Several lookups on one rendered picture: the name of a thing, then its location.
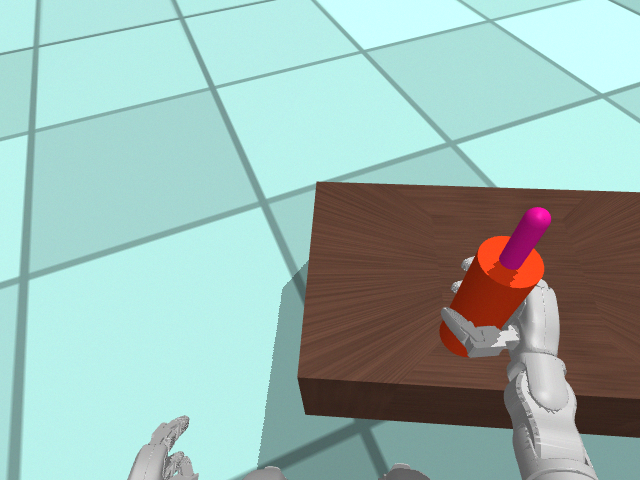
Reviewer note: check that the left robot hand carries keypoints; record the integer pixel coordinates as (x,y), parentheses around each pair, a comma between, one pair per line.
(152,461)

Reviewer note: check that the bottle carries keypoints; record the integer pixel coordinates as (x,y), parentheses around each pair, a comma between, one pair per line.
(502,274)

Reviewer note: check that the right robot hand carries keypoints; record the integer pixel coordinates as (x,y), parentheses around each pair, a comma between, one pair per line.
(533,327)

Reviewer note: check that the right robot arm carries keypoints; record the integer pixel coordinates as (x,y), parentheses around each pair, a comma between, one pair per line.
(542,407)

